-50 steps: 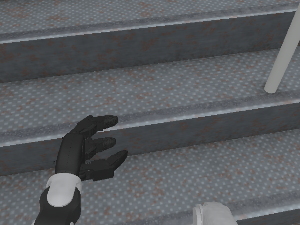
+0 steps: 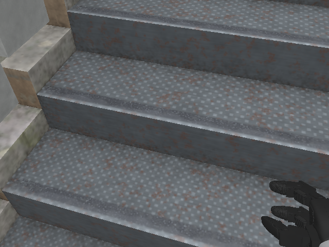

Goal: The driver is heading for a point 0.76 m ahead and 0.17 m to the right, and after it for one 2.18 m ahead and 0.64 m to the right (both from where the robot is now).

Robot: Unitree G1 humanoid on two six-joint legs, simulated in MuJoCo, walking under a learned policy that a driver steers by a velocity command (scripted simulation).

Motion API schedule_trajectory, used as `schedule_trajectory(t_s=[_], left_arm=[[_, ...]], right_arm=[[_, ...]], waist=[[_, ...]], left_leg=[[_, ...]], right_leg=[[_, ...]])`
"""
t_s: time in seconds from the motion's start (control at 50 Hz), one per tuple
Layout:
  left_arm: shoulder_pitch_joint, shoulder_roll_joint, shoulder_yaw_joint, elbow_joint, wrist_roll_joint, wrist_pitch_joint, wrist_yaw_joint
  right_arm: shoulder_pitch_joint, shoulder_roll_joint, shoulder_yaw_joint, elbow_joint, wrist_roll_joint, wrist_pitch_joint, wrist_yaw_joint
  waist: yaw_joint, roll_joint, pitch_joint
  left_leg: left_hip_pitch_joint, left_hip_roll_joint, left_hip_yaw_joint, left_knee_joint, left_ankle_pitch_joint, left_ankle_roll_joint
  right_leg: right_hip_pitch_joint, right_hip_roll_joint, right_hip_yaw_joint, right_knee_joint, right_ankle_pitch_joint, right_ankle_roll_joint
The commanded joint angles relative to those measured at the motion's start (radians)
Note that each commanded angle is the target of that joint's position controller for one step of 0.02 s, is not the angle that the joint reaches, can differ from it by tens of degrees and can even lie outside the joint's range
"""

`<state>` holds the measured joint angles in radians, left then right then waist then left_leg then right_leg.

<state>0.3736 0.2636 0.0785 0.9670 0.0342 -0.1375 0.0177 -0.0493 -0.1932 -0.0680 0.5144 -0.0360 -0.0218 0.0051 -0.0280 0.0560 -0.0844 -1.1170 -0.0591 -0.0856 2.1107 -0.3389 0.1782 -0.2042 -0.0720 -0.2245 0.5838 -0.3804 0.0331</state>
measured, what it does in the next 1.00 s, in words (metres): climbs, turning right: left foot 0.17 m higher, then right foot 0.17 m higher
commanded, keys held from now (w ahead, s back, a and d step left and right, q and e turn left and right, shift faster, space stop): w+shift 0.02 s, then w+e+shift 0.66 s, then e+shift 0.26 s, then q+shift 0.06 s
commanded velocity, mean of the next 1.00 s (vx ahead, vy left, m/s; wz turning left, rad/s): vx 0.85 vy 0.00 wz -0.55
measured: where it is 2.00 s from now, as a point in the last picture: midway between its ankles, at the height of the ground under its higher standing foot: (265, 43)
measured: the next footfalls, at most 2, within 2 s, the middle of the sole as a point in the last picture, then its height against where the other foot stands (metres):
left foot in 0.16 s outside the picture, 0.17 m higher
right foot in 0.58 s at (195, 195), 0.17 m higher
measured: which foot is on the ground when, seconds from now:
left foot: up 0.00-0.14, down 0.16-0.58, up 0.60-0.88, down 0.90-1.00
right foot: down 0.00-0.18, up 0.20-0.56, down 0.58-0.90, up 0.92-1.00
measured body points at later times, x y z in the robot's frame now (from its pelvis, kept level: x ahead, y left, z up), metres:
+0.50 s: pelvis +0.40 +0.01 +0.20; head +0.41 +0.01 +0.65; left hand +0.74 +0.09 +0.22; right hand +0.25 -0.21 +0.06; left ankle +0.29 +0.11 -0.55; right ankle +0.51 -0.12 -0.26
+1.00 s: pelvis +0.76 -0.09 +0.45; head +0.80 -0.11 +0.89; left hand +0.99 +0.09 +0.32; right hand +0.85 -0.39 +0.39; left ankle +0.89 -0.05 -0.21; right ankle +0.57 -0.11 -0.10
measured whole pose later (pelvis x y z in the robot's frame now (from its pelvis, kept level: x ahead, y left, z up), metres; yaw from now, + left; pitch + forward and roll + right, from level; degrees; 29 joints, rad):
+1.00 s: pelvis +0.76 -0.09 +0.45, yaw -36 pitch +4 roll +2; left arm 0.29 0.28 0.12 0.77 0.03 -0.08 -0.01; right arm 0.03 -0.11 0.03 0.54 -0.02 -0.08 -0.08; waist 0.02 -0.07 0.01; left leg -0.73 0.02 0.08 1.07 -0.40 0.04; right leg -0.52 0.19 0.18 1.61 -0.24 -0.02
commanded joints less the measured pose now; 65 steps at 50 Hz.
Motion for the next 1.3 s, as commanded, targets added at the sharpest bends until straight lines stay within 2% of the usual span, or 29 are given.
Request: schedule_trajectory(t_s=[0.02,0.06,0.1,0.14,0.16,0.18,0.2,0.22,0.28,0.36,0.44,0.5,0.56,0.58,0.6,0.62,0.64,0.7,0.74,0.82,0.88,0.9,0.92,0.94,0.96,1.02,1.1,1.18,1.3], left_arm=[[-0.047,-0.068,-0.052,0.013,0.007,-0.043,-0.015],[0.042,-0.013,-0.052,0.053,-0.031,-0.029,-0.007],[0.014,0.085,-0.044,-0.039,-0.111,-0.015,0.027],[-0.044,0.356,0.033,-0.091,-0.086,-0.065,0.001],[-0.09,0.357,0.068,-0.118,-0.094,-0.077,-0.025],[-0.071,0.239,0.064,-0.132,-0.057,-0.078,-0.037],[-0.056,0.067,0.035,-0.239,-0.074,-0.066,-0.072],[-0.033,0.016,0.025,-0.282,-0.033,-0.06,-0.068],[-0.208,-0.179,-0.05,-0.418,0.021,-0.029,-0.044],[-0.322,-0.239,-0.09,-0.435,-0.034,0.054,-0.04],[-0.575,-0.252,-0.135,-0.581,-0.043,0.109,0.007],[-0.375,-0.107,-0.116,-0.49,-0.039,0.128,-0.011],[-0.013,0.002,-0.073,-0.394,-0.023,0.126,-0.001],[0.035,0.068,-0.044,-0.37,-0.037,0.1,-0.011],[-0.103,0.119,0.002,-0.365,-0.045,0.091,-0.039],[-0.223,0.197,0.041,-0.357,-0.046,0.111,-0.026],[-0.249,0.161,0.029,-0.361,-0.046,0.123,-0.009],[-0.019,0.065,0.001,-0.177,-0.002,0.071,-0.014],[-0.092,0.028,-0.02,-0.17,0.0,0.054,-0.019],[0.097,0.061,-0.008,-0.064,-0.027,0.041,-0.008],[-0.149,0.246,0.075,-0.234,-0.058,0.022,0.008],[-0.297,0.273,0.098,-0.284,-0.061,0.007,-0.01],[-0.332,0.171,0.09,-0.328,-0.056,-0.013,-0.043],[-0.272,0.062,0.055,-0.36,0.006,-0.018,-0.048],[-0.176,0.089,0.055,-0.369,0.004,-0.003,-0.047],[-0.184,-0.101,-0.028,-0.376,0.051,0.077,-0.031],[-0.232,-0.126,-0.073,-0.439,0.032,0.104,-0.027],[-0.356,-0.107,-0.071,-0.488,0.028,0.1,-0.016],[-0.732,-0.139,-0.089,-0.651,0.007,0.113,-0.006]], right_arm=[[-0.101,0.116,0.064,-0.116,-0.002,0.031,-0.024],[-0.183,0.106,0.092,-0.176,0.011,0.014,-0.028],[-0.021,0.002,0.081,-0.072,0.028,0.007,0.025],[0.336,-0.047,0.039,-0.031,0.026,0.018,0.001],[0.427,-0.111,0.011,-0.017,0.007,0.022,-0.011],[0.353,-0.224,-0.033,-0.019,-0.013,0.001,-0.007],[0.399,-0.329,-0.072,0.066,-0.014,-0.009,-0.019],[0.325,-0.267,-0.069,0.032,-0.029,-0.014,-0.009],[0.347,-0.076,-0.012,0.265,-0.003,-0.073,0.001],[0.448,0.085,0.044,0.43,-0.027,-0.12,0.011],[0.427,0.022,0.06,0.504,-0.001,-0.132,0.018],[0.402,-0.108,0.065,0.445,0.081,-0.138,-0.044],[0.316,-0.419,-0.036,0.314,0.108,-0.16,-0.054],[0.295,-0.398,-0.049,0.259,0.109,-0.15,-0.028],[0.283,-0.255,-0.043,0.221,0.055,-0.147,0.007],[0.301,-0.13,-0.014,0.091,-0.003,-0.15,0.047],[0.289,-0.045,0.021,0.02,-0.062,-0.154,0.049],[0.072,0.15,0.119,-0.135,-0.069,-0.139,-0.001],[0.121,0.08,0.122,-0.123,-0.034,-0.106,-0.031],[-0.18,0.096,0.152,-0.293,-0.044,-0.082,-0.063],[0.277,-0.063,0.069,-0.173,0.047,-0.043,-0.091],[0.505,-0.08,0.042,-0.069,0.042,-0.03,-0.104],[0.586,-0.183,0.007,0.01,0.01,-0.046,-0.095],[0.448,-0.186,0.005,0.004,0.024,-0.036,-0.103],[0.355,-0.142,0.01,0.001,0.014,-0.051,-0.105],[0.359,0.039,0.035,0.181,0.025,-0.106,-0.087],[0.376,0.05,0.028,0.31,0.014,-0.113,-0.047],[0.426,-0.059,0.013,0.334,0.007,-0.125,-0.073],[0.652,-0.138,-0.043,0.307,-0.012,-0.066,-0.078]], waist=[[-0.055,-0.131,0.224],[-0.071,-0.037,0.276],[-0.084,0.024,-0.016],[-0.246,-0.261,-0.302],[-0.306,-0.248,-0.398],[-0.232,-0.209,-0.381],[-0.167,0.287,-0.421],[-0.119,0.066,-0.449],[0.01,-0.049,-0.04],[0.049,-0.054,0.117],[0.146,-0.093,0.27],[0.21,-0.064,0.034],[0.347,0.143,-0.31],[0.331,0.117,-0.336],[0.229,-0.021,-0.223],[0.092,-0.381,-0.188],[0.053,-0.156,-0.223],[0.016,-0.005,0.198],[-0.064,0.086,0.273],[0.019,-0.086,0.219],[-0.202,-0.144,-0.33],[-0.322,-0.11,-0.424],[-0.321,0.323,-0.451],[-0.157,0.371,-0.427],[-0.095,0.253,-0.457],[0.028,-0.086,-0.036],[0.117,-0.061,0.069],[0.062,0.028,-0.059],[-0.123,-0.001,0.053]], left_leg=[[-0.202,-0.013,0.004,0.075,-0.121,0.006],[-0.105,0.013,0.083,-0.333,-0.184,0.011],[0.688,-0.051,0.356,-0.726,0.046,-0.027],[0.921,-0.051,0.242,-0.882,-0.042,-0.042],[1.02,-0.055,0.164,-1.108,-0.047,-0.036],[1.043,0.017,-0.093,-1.331,-0.114,-0.011],[1.262,0.321,-0.693,-1.674,0.006,0.094],[1.24,0.385,-0.78,-1.739,-0.02,0.07],[1.0,0.292,-0.387,-1.694,0.035,0.033],[0.881,0.321,-0.07,-1.83,0.112,-0.047],[0.641,0.247,0.243,-2.087,0.109,-0.152],[0.547,0.203,0.409,-2.128,1.311,-0.079],[1.083,0.353,0.326,-1.515,2.351,-0.042],[1.06,0.335,0.272,-1.202,2.233,-0.019],[0.885,0.205,0.191,-0.823,1.077,-0.061],[0.338,-0.042,0.107,-0.24,0.27,-0.164],[0.145,-0.02,-0.02,0.099,0.227,-0.137],[-0.237,0.012,0.012,0.377,0.033,-0.106],[-0.111,0.054,0.061,0.072,-0.076,-0.124],[0.02,0.074,0.173,-0.337,-0.315,-0.109],[1.189,0.005,0.119,-0.911,0.115,-0.114],[1.23,0.034,0.05,-1.159,0.215,-0.101],[1.347,0.259,-0.178,-1.419,0.563,0.021],[1.342,0.403,-0.445,-1.426,1.199,0.078],[1.286,0.444,-0.516,-1.472,1.149,0.153],[1.026,0.294,-0.335,-1.576,0.352,0.048],[0.834,0.201,-0.083,-1.721,0.597,0.003],[0.884,0.221,-0.078,-1.766,1.026,0.04],[1.313,0.329,-0.393,-1.774,0.501,0.151]], right_leg=[[-0.092,-0.199,0.083,-0.473,0.492,-0.115],[-0.117,-0.124,-0.006,-0.572,0.609,-0.125],[-0.274,-0.1,-0.003,-0.625,1.323,-0.234],[0.064,-0.205,0.066,-0.219,2.025,-0.263],[0.149,-0.212,0.146,0.063,1.979,-0.218],[0.07,-0.108,0.218,0.361,1.254,-0.163],[-0.422,0.184,0.346,1.02,0.282,-0.1],[-0.547,0.166,0.512,1.368,0.257,-0.113],[-0.876,0.062,0.372,1.603,0.235,-0.176],[-1.072,0.106,0.363,1.775,0.028,-0.232],[-1.076,0.104,0.245,1.47,-0.026,-0.243],[-0.325,0.171,-0.053,1.027,0.105,-0.19],[-0.157,0.206,-0.007,0.754,-0.066,-0.203],[-0.027,0.259,0.115,0.433,-0.064,-0.203],[-0.012,0.248,0.381,0.08,-0.019,-0.264],[0.198,0.052,0.93,-0.096,0.444,-0.427],[0.186,0.004,1.093,-0.188,0.142,-0.473],[-0.054,0.021,0.901,-0.218,0.273,-0.377],[-0.286,0.074,0.642,-0.239,0.465,-0.261],[-0.306,0.118,0.491,-0.418,0.774,-0.23],[-0.433,0.079,0.586,-0.14,1.808,-0.189],[-0.284,0.079,0.58,0.103,1.733,-0.142],[-0.355,0.301,0.426,0.728,0.457,-0.014],[-0.549,0.284,0.425,1.199,0.011,-0.001],[-0.61,0.28,0.43,1.349,0.037,-0.008],[-0.872,0.206,0.438,1.392,0.019,-0.062],[-0.834,0.119,0.332,1.072,-0.021,-0.065],[-0.731,0.068,0.21,1.113,0.119,-0.041],[-1.33,-0.013,0.272,1.367,-0.085,-0.045]])
Keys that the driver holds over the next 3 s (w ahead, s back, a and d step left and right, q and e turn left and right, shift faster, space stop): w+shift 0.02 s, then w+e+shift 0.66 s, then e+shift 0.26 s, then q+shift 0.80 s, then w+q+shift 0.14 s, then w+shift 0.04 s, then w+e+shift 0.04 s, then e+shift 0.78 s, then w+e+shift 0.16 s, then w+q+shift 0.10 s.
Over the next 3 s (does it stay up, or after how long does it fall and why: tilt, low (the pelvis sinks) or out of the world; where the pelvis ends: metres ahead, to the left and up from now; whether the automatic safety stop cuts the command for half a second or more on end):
stays up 1.40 -0.37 0.85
